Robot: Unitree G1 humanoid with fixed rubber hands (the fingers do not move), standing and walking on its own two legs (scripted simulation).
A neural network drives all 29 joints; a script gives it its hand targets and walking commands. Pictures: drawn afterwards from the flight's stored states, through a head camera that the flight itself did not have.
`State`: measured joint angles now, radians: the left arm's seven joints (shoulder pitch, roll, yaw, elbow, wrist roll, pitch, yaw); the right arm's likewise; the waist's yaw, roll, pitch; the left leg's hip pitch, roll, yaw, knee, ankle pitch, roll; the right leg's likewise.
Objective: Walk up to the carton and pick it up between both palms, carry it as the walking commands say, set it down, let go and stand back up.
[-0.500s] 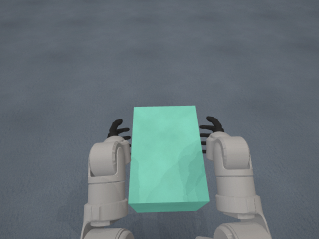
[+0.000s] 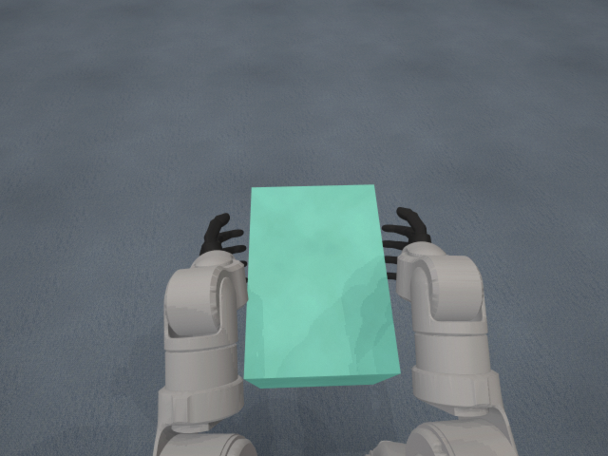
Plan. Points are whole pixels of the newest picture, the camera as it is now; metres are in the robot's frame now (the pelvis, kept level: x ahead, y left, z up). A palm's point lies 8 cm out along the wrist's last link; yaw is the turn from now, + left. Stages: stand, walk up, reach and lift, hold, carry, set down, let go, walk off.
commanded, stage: carry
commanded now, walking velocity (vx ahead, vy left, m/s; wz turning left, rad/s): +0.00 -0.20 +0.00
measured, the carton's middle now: (315, 290) +0.33 +0.01 +0.00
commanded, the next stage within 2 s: none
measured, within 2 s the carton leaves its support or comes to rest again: neither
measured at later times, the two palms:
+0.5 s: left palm (291, 316) +0.24 +0.04 +0.11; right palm (516, 304) +0.25 -0.20 +0.11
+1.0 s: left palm (297, 312) +0.24 +0.04 +0.11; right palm (522, 304) +0.25 -0.21 +0.11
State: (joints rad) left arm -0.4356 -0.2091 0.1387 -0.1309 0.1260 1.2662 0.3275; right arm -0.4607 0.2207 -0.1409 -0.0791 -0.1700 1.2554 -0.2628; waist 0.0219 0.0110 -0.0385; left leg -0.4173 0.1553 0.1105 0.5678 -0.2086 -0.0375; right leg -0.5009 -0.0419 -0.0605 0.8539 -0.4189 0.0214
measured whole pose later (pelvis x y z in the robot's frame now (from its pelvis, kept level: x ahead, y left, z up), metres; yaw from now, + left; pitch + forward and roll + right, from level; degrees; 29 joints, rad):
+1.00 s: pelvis -0.05 -0.09 +0.00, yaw +2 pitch +2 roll +1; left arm -0.43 -0.21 0.15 -0.02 0.15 1.28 0.30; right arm -0.45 0.22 -0.15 0.00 -0.17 1.28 -0.30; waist 0.00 0.00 -0.11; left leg -0.30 0.06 0.11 0.50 -0.22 -0.01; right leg -0.35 -0.02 -0.15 0.49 -0.17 -0.06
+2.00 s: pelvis -0.03 -0.07 +0.00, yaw +1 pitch +2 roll +1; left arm -0.42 -0.21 0.13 -0.04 0.15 1.26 0.28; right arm -0.43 0.21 -0.14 -0.03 -0.16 1.27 -0.28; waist 0.00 0.00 -0.10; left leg -0.27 0.03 0.14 0.51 -0.27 0.02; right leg -0.34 -0.04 -0.12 0.53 -0.21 -0.03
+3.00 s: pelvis -0.04 -0.07 +0.01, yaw +3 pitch -10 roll +0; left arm -0.29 -0.16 0.16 0.30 0.24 0.72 0.03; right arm -0.29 0.16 -0.15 0.24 -0.27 0.76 -0.04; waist -0.01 0.03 0.07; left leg 0.00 -0.01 0.01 0.38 -0.21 0.01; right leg -0.04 0.00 -0.02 0.38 -0.16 -0.01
